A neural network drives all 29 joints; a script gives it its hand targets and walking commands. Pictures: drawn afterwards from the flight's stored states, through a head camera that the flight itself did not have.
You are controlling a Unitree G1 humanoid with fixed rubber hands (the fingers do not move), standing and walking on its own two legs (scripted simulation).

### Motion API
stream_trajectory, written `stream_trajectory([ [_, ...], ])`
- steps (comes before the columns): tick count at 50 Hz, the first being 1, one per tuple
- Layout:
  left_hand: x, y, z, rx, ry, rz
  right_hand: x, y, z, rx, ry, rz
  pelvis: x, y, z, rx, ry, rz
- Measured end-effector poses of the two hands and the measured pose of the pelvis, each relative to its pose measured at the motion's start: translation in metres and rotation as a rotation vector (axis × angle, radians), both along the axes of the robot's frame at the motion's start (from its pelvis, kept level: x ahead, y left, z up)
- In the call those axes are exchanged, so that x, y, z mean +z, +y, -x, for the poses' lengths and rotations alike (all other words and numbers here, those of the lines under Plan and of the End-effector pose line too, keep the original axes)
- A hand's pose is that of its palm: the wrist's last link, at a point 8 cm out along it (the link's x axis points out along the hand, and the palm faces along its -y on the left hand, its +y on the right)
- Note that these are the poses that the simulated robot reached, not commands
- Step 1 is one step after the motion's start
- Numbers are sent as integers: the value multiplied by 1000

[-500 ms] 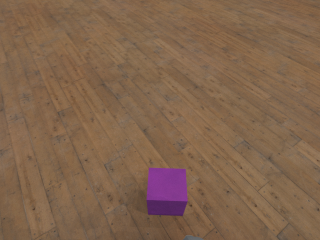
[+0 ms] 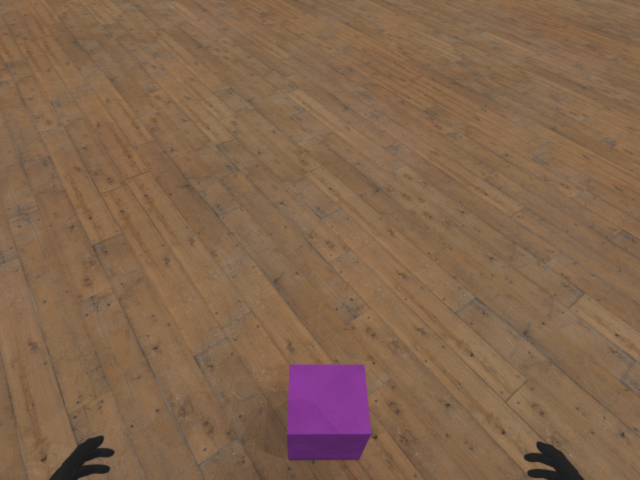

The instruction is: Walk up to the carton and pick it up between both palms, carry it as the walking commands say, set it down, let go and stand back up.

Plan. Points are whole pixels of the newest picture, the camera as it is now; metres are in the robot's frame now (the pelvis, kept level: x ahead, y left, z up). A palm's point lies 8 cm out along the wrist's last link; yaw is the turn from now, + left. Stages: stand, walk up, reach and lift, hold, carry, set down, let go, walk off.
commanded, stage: walk up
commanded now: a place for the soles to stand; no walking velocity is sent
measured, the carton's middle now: (325, 413) +0.43 -0.04 -0.65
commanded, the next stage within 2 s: reach and lift in 1.18 s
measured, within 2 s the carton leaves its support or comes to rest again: neither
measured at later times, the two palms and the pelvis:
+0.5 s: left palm out of the picture +0.11 +0.28 -0.10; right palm out of the picture +0.07 -0.38 -0.10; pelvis +0.01 -0.03 +0.00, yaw -1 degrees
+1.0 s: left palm out of the picture +0.15 +0.26 -0.09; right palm out of the picture +0.11 -0.38 -0.08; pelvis +0.02 -0.05 +0.00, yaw -2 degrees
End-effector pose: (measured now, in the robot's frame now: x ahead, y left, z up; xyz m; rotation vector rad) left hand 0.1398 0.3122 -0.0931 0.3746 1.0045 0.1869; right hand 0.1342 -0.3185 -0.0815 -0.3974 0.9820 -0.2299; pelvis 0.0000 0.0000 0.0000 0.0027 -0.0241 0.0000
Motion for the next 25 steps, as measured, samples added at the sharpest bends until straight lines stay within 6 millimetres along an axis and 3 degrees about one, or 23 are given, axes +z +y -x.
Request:
stream_trajectory([
  [5, 0, -1, 3, 4, 32, 2, -2, -2, 9, -24, 32, -7, 3, 0, -1, -5, -4, -1],
  [13, -3, -4, 23, 21, 97, -1, -10, -7, 33, -54, 88, -17, 5, -5, 3, -9, -10, -6],
  [20, -6, -14, 31, 28, 126, 5, -13, -38, 59, -85, 127, 27, 1, -22, 0, -14, -10, -15],
  [25, -6, -29, 30, 23, 134, 3, -14, -57, 60, -100, 134, 32, 0, -35, -6, -16, -3, -2],
])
